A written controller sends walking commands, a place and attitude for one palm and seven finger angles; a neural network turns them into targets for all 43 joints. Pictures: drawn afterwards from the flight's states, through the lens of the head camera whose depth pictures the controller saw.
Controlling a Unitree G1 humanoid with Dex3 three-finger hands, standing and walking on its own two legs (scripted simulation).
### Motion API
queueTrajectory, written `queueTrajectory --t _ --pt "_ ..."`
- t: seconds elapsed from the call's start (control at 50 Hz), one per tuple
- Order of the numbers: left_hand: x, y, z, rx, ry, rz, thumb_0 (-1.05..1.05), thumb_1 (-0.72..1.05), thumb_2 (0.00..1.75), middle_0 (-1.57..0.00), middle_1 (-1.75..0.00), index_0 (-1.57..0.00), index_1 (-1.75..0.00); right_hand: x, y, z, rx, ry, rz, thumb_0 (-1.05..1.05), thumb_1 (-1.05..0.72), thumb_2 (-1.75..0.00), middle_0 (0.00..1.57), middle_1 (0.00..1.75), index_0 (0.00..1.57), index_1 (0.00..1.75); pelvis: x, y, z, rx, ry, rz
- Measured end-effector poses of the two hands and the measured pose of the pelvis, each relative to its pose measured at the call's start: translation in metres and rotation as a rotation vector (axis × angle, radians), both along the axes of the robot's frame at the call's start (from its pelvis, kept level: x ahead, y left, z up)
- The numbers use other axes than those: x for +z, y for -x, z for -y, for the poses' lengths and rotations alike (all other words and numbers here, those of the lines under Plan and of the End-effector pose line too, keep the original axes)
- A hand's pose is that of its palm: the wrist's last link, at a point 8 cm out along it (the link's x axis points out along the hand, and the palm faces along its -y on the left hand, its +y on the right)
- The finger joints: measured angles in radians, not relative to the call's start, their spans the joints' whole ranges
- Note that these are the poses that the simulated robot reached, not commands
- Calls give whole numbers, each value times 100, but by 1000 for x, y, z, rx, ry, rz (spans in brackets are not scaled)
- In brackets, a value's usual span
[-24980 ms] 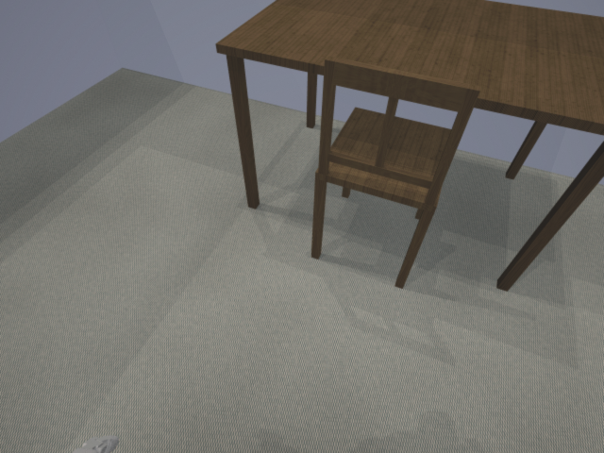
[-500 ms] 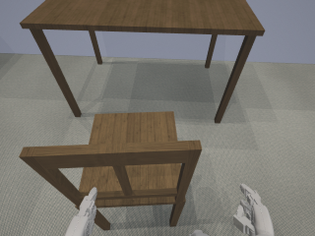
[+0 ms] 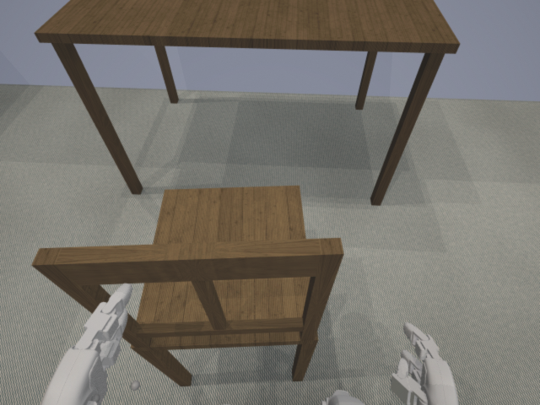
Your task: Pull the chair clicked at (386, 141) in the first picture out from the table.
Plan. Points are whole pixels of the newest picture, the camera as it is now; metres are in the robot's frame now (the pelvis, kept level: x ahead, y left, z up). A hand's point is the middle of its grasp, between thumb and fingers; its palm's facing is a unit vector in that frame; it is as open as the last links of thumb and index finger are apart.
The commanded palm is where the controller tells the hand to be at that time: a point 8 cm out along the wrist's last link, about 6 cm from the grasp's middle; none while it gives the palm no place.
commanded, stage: draw the hand back to the body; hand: left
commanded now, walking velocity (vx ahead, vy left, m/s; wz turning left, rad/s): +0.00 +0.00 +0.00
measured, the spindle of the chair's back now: (211, 303) +0.28 +0.12 -0.05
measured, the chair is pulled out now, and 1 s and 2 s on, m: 0.60 0.60 0.60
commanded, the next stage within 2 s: step back with the hand held close in 1.04 s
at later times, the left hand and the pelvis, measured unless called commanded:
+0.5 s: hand (34, 298) +0.20 +0.23 +0.19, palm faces +0.42 -0.80 -0.43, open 11.6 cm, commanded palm +0.15 +0.27 +0.21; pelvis +0.02 -0.02 +0.05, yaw +1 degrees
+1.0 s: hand out of the picture +0.21 +0.24 +0.22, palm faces +0.46 -0.77 -0.45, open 7.4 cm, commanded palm +0.16 +0.29 +0.24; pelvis +0.02 -0.01 +0.06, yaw -1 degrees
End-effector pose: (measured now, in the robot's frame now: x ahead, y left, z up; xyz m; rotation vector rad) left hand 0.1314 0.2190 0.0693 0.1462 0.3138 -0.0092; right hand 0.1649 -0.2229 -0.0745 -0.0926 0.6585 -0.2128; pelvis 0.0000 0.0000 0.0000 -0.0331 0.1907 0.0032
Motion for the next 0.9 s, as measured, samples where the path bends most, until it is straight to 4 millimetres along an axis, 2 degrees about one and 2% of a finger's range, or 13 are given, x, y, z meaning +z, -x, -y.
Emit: queueTrajectory --t 0.06,0.14,0.28,0.42,0.54,0.68,0.76,0.9 --pt "23 1 -9 47 -169 -33 -2 -43 26 -2 -2 -16 -9 10 0 0 22 27 -11 1 -90 -90 20 30 21 30 11 -5 1 9 2 44" --pt "54 2 -24 172 -285 8 -1 -32 31 -4 -5 -20 -13 21 -5 1 50 42 0 1 -90 -90 20 30 21 30 25 -10 2 16 -4 102" --pt "90 -7 -38 350 -321 158 -1 -8 42 -7 -9 -19 -16 38 -24 4 109 49 36 1 -90 -90 20 30 21 30 40 -14 9 23 -19 175" --pt "125 -20 -41 386 -353 303 -1 16 54 -10 -14 -15 -17 54 -43 11 125 35 87 1 -90 -90 20 30 21 30 49 -17 17 13 -25 212" --pt "146 -25 -45 387 -400 355 0 38 65 -13 -19 -15 -20 57 -45 19 121 33 82 1 -90 -90 20 30 21 30 54 -19 21 7 -25 226" --pt "175 -29 -55 413 -462 452 0 62 77 -17 -24 -18 -25 48 -36 25 114 32 27 1 -90 -90 20 30 21 30 56 -19 22 5 -25 235" --pt "182 -32 -59 424 -473 481 1 75 83 -19 -27 -19 -27 43 -28 26 99 21 -4 1 -90 -90 20 30 21 30 57 -18 21 -1 -26 236" --pt "169 -36 -57 390 -442 430 1 86 88 -20 -29 -21 -29 40 -17 26 77 19 -31 1 -90 -90 20 30 21 30 58 -16 17 -11 -28 235"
